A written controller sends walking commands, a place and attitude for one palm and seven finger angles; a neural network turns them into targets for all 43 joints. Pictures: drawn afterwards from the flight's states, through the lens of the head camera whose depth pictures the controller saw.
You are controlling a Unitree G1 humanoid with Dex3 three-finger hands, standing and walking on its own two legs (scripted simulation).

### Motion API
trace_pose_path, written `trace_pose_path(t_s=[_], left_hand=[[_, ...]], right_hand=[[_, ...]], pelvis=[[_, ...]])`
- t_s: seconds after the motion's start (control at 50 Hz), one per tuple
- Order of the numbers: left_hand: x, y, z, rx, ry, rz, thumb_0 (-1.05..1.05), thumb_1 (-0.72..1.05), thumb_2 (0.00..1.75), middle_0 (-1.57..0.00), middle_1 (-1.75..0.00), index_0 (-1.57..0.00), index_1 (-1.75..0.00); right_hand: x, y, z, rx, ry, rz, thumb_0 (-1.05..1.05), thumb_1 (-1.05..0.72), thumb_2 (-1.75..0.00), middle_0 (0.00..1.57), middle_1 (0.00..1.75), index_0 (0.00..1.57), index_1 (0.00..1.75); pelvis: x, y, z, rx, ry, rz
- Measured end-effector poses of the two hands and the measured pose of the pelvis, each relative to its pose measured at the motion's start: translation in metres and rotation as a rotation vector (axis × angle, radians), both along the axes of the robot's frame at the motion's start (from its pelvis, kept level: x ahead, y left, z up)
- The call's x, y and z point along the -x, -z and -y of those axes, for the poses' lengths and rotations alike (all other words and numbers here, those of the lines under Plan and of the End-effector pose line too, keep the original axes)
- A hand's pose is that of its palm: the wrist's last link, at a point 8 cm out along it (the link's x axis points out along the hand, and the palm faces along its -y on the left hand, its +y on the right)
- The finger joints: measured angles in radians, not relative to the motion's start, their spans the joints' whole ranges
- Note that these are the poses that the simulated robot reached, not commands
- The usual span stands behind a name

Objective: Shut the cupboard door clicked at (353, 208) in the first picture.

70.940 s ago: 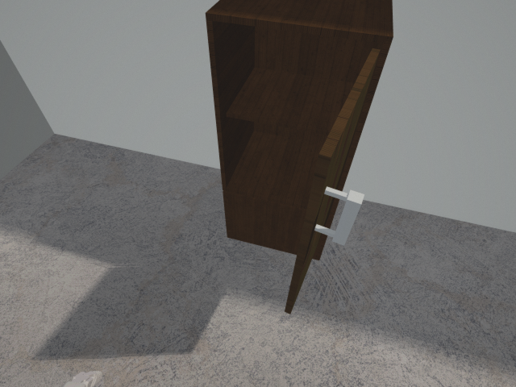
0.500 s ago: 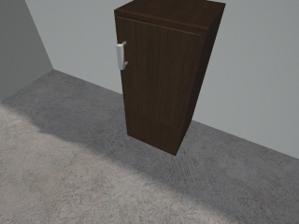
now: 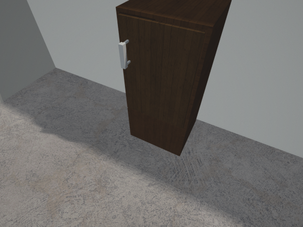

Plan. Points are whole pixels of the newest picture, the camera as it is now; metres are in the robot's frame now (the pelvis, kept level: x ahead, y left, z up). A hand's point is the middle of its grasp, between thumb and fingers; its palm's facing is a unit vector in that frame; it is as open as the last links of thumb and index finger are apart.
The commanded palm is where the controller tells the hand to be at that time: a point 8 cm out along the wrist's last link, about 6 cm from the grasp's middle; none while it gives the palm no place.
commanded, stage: look to check the result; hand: left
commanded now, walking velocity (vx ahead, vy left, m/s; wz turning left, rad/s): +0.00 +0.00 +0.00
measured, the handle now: (125, 54) +0.87 +0.18 +0.01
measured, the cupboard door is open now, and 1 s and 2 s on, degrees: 0 0 0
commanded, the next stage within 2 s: stand and wait in 0.08 s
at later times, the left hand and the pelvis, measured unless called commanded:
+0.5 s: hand out of the picture -0.02 +0.15 -0.18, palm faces +0.04 -0.98 -0.18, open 7.4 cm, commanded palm none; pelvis +0.01 -0.01 +0.00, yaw +0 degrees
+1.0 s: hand out of the picture -0.02 +0.14 -0.18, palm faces +0.05 -0.98 -0.17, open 7.4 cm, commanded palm none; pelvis +0.02 -0.01 +0.00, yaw +0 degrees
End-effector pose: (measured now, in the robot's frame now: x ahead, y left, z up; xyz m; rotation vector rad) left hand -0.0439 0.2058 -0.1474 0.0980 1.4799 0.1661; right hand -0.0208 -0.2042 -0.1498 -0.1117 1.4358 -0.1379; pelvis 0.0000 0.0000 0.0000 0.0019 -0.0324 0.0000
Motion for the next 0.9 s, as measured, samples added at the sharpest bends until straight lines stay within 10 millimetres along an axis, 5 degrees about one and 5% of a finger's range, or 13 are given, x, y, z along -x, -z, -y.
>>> trace_pose_path(t_s=[0.9], left_hand=[[-0.023,-0.001,0.010,-0.009,0.008,0.019,0.00,0.91,0.90,-0.20,-0.30,-0.20,-0.30]], right_hand=[[-0.019,-0.001,0.020,0.015,-0.005,-0.001,0.01,-0.91,-0.90,0.20,0.30,0.20,0.30]], pelvis=[[-0.015,-0.001,0.014,-0.004,0.000,0.002]])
